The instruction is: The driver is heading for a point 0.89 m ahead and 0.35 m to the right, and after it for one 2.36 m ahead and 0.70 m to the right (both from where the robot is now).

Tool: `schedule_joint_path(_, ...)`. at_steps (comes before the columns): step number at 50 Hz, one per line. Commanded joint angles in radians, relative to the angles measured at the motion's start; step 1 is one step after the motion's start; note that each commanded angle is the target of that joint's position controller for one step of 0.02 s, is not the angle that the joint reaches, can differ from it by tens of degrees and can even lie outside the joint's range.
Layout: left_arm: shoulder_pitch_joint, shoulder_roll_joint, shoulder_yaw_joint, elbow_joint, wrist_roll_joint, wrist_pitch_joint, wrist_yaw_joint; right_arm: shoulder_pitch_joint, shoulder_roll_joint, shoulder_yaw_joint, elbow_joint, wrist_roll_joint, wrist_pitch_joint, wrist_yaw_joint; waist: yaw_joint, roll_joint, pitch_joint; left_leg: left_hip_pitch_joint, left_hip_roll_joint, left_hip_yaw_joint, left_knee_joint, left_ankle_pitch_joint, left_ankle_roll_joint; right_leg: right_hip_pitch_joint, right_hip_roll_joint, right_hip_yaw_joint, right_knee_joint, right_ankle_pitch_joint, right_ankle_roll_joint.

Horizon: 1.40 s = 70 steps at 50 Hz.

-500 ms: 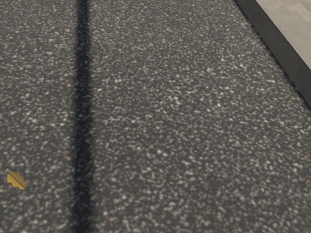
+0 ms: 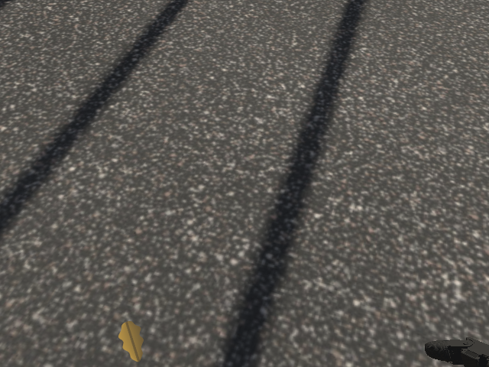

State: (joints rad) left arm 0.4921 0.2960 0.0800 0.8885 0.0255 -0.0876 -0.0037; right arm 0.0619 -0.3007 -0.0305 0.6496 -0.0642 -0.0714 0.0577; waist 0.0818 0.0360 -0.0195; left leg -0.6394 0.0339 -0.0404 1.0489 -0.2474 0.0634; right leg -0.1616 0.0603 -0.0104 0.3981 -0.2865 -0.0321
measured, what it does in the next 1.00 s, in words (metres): walks ahead, turning right: left foot, then right foot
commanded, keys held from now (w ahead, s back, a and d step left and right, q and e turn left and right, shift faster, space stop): w+e+shift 0.88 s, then q+shift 0.12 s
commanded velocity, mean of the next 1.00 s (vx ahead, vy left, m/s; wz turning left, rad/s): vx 0.97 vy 0.00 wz -0.75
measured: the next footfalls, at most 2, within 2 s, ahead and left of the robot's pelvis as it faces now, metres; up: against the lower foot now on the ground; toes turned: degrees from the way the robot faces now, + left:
left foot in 0.16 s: +0.32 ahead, +0.14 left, +0.00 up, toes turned -7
right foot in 0.60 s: +0.68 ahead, -0.15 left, +0.00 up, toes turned -32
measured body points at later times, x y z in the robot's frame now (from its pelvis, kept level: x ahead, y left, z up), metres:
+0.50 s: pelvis +0.43 -0.01 -0.02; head +0.46 -0.03 +0.43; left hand +0.76 +0.13 -0.08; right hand +0.27 -0.26 -0.14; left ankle +0.28 +0.15 -0.74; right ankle +0.59 -0.16 -0.68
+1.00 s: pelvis +0.85 -0.22 -0.02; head +0.88 -0.25 +0.43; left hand +1.04 +0.01 -0.13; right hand +0.89 -0.56 -0.07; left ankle +1.08 -0.27 -0.73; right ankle +0.65 -0.13 -0.73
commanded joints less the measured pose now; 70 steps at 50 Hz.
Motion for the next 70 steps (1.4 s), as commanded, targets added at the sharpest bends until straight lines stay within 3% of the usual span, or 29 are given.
schedule_joint_path(1,-0.157,0.103,0.011,-0.111,-0.008,-0.029,-0.007,-0.049,0.004,0.034,-0.104,0.015,-0.014,0.023,-0.11,-0.096,0.112,0.162,0.029,0.012,-0.292,0.109,-0.046,-0.26,-0.195,0.26,-0.309,0.044,-0.171)
schedule_joint_path(5,-0.077,0.174,0.024,-0.096,-0.026,-0.029,-0.028,-0.044,-0.059,0.013,-0.083,0.029,-0.019,0.004,-0.106,-0.067,0.073,0.417,-0.037,0.063,-0.436,0.171,-0.043,-0.193,-0.224,0.243,-0.228,0.347,-0.144)
schedule_joint_path(7,-0.039,0.194,0.028,-0.077,-0.031,-0.024,-0.029,0.174,-0.111,-0.019,-0.011,0.007,-0.027,-0.031,-0.206,-0.017,-0.085,0.715,-0.07,0.079,-0.485,0.092,-0.022,-0.182,-0.139,0.168,0.179,0.576,-0.111)
schedule_joint_path(8,-0.068,0.15,0.016,-0.095,-0.036,-0.028,-0.029,0.345,-0.183,-0.044,0.001,-0.014,-0.033,-0.056,-0.297,0.022,-0.188,0.925,0.115,-0.102,-0.514,-0.114,0.006,-0.354,-0.076,0.135,0.497,0.392,-0.086)
schedule_joint_path(9,-0.027,-0.005,-0.017,-0.138,-0.054,-0.025,-0.019,0.429,-0.256,-0.056,0.005,-0.04,-0.032,-0.07,-0.255,0.203,-0.29,1.041,0.413,-0.535,-0.665,-0.487,0.03,-0.555,-0.027,0.09,0.835,-0.199,-0.076)
schedule_joint_path(10,-0.018,0.045,-0.011,-0.158,-0.062,-0.012,-0.013,0.379,-0.238,-0.062,0.003,-0.014,-0.021,-0.07,-0.218,0.231,-0.296,0.953,0.445,-0.79,-0.808,-0.6,0.085,-0.64,-0.038,0.095,0.967,-0.113,-0.09)
schedule_joint_path(12,-0.145,0.056,-0.009,-0.153,-0.025,0.013,-0.024,0.248,-0.092,-0.033,0.008,0.013,-0.025,-0.06,-0.167,0.056,-0.052,0.737,0.341,-0.456,-0.789,-0.339,0.073,-0.679,-0.129,0.081,0.939,0.017,-0.083)
schedule_joint_path(14,-0.157,0.026,-0.009,-0.147,-0.007,0.04,-0.044,0.24,-0.051,-0.022,0.039,0.019,-0.036,-0.059,-0.112,0.065,0.016,0.621,0.271,-0.249,-0.823,-0.104,0.041,-0.636,-0.162,0.081,0.895,0.03,-0.062)
schedule_joint_path(19,-0.342,-0.015,-0.028,-0.242,0.007,0.076,-0.073,0.277,-0.009,-0.014,0.122,0.046,-0.071,-0.05,-0.067,0.058,0.089,0.584,0.221,0.073,-0.884,0.332,0.011,-0.697,-0.18,0.029,0.8,0.178,-0.058)
schedule_joint_path(23,-0.487,0.002,-0.049,-0.296,0.001,0.073,-0.1,0.272,-0.065,-0.024,0.154,0.042,-0.073,-0.064,-0.058,0.001,0.155,0.538,0.159,0.283,-0.947,0.527,-0.025,-0.52,-0.13,-0.111,0.463,0.33,-0.105)
schedule_joint_path(26,-0.433,0.049,-0.044,-0.277,-0.003,0.071,-0.095,0.328,-0.161,-0.042,0.162,0.037,-0.053,-0.083,-0.009,0.039,0.073,0.659,0.182,0.319,-0.748,1.166,-0.047,-0.312,-0.008,-0.208,0.369,0.273,-0.155)
schedule_joint_path(28,-0.125,0.125,-0.01,-0.196,-0.004,0.067,-0.075,0.264,-0.227,-0.061,0.137,0.026,-0.017,-0.095,0.155,0.076,-0.091,0.629,0.224,0.289,-0.34,1.331,-0.032,0.011,0.041,-0.165,0.359,0.173,-0.2)
schedule_joint_path(29,0.075,0.175,0.02,-0.125,-0.003,0.066,-0.053,0.238,-0.226,-0.063,0.122,0.017,-0.004,-0.09,0.226,0.033,-0.18,0.48,0.2,0.272,-0.012,1.123,-0.027,0.282,0.053,-0.092,0.298,0.112,-0.226)
schedule_joint_path(30,0.01,0.235,0.053,-0.12,-0.033,0.084,-0.026,0.222,-0.132,-0.047,0.118,0.012,-0.008,-0.07,0.155,-0.184,-0.114,0.185,-0.008,0.256,0.397,0.062,-0.055,0.41,-0.037,0.086,0.245,0.038,-0.249)
schedule_joint_path(31,-0.095,0.363,0.065,-0.18,0.008,0.097,-0.024,0.338,-0.068,-0.017,-0.005,0.031,-0.028,-0.059,-0.014,-0.338,-0.25,-0.198,-0.086,0.099,0.695,-0.266,-0.098,0.651,-0.282,0.661,0.096,0.063,-0.452)
schedule_joint_path(32,-0.063,0.33,0.071,-0.209,0.0,0.102,-0.011,0.234,-0.123,-0.013,-0.031,0.028,-0.057,-0.061,0.066,-0.143,-0.302,-0.282,-0.047,-0.046,0.665,-0.172,-0.085,0.641,-0.325,0.826,-0.093,-0.134,-0.47)
schedule_joint_path(34,-0.109,0.225,0.046,-0.166,-0.01,0.079,0.004,0.168,-0.122,-0.004,-0.032,0.019,-0.066,-0.064,-0.037,0.043,-0.02,-0.21,0.052,-0.053,0.411,-0.095,-0.081,0.273,-0.273,0.696,-0.173,-0.077,-0.372)
schedule_joint_path(37,-0.168,0.167,0.019,-0.171,-0.018,0.034,0.005,0.194,-0.095,0.007,-0.018,-0.018,0.001,-0.061,-0.131,0.066,0.068,-0.019,0.103,-0.042,0.225,-0.148,-0.122,-0.076,-0.149,0.492,-0.188,0.105,-0.339)
schedule_joint_path(41,-0.151,0.167,0.022,-0.167,-0.023,0.009,-0.006,-0.036,-0.031,0.034,-0.115,0.006,0.016,-0.041,-0.082,0.008,0.135,0.082,0.088,0.027,-0.145,0.132,-0.144,-0.252,-0.041,0.374,-0.229,0.227,-0.287)
schedule_joint_path(44,-0.102,0.188,0.034,-0.152,-0.033,0.008,-0.015,-0.105,-0.029,0.039,-0.133,0.032,0.009,-0.034,-0.022,-0.056,0.084,0.173,0.025,0.04,-0.351,0.342,-0.12,-0.156,-0.04,0.381,-0.187,0.426,-0.23)
schedule_joint_path(47,-0.014,0.159,0.023,-0.095,-0.039,0.006,0.0,-0.098,-0.027,0.038,-0.117,0.015,-0.013,-0.04,0.021,-0.046,0.064,0.22,-0.031,0.088,-0.528,0.424,-0.057,0.059,-0.068,0.325,-0.092,0.784,-0.165)
schedule_joint_path(50,-0.064,0.206,0.026,-0.081,-0.016,-0.001,0.015,0.221,-0.108,-0.003,-0.007,0.016,-0.038,-0.064,-0.143,-0.109,-0.077,0.471,-0.072,0.089,-0.635,0.432,0.004,0.212,-0.075,0.275,0.275,1.048,-0.079)
schedule_joint_path(51,-0.093,0.167,0.018,-0.1,-0.013,-0.002,0.017,0.373,-0.162,-0.018,0.036,0.015,-0.045,-0.073,-0.211,-0.089,-0.157,0.68,0.041,0.01,-0.573,0.593,0.027,0.084,-0.025,0.235,0.518,0.8,-0.056)
schedule_joint_path(52,0.105,0.014,-0.011,-0.099,-0.056,0.007,0.022,0.428,-0.235,-0.039,0.055,-0.005,-0.044,-0.064,-0.111,0.259,-0.337,1.065,0.406,-0.398,-0.384,1.271,0.246,-0.261,0.141,0.142,1.015,-0.23,0.021)
schedule_joint_path(53,0.114,0.098,-0.011,-0.079,-0.046,0.009,0.03,0.489,-0.207,-0.051,0.074,0.04,-0.03,-0.04,-0.169,0.176,-0.494,1.162,0.403,-0.613,-0.467,1.248,0.297,-0.396,0.168,0.194,1.136,-0.285,0.012)
schedule_joint_path(55,-0.136,0.122,-0.023,-0.134,-0.007,0.01,0.018,0.277,-0.097,-0.032,0.055,0.068,-0.018,-0.04,-0.132,0.026,-0.243,0.89,0.253,-0.401,-0.595,0.928,0.227,-0.457,0.022,0.122,0.99,-0.122,0.018)
schedule_joint_path(57,-0.238,0.098,-0.028,-0.185,0.032,0.036,0.006,0.308,-0.082,-0.027,0.098,0.076,-0.011,-0.046,-0.103,0.001,-0.084,0.672,0.164,-0.331,-0.651,1.0,0.188,-0.426,-0.01,0.095,0.874,-0.108,0.029)
schedule_joint_path(62,-0.249,0.046,-0.063,-0.224,0.016,0.08,0.011,0.284,-0.148,-0.056,0.103,0.048,0.014,-0.045,-0.035,0.029,-0.102,0.432,0.099,-0.293,-0.679,1.007,0.187,-0.309,-0.022,0.063,0.623,-0.096,0.075)
schedule_joint_path(70,-0.438,0.071,-0.074,-0.289,-0.009,0.095,0.035,0.298,-0.167,-0.092,0.058,0.048,0.09,-0.048,-0.095,0.095,-0.057,0.353,0.021,-0.449,-0.657,0.413,0.111,-0.239,0.016,0.106,0.372,0.006,0.061)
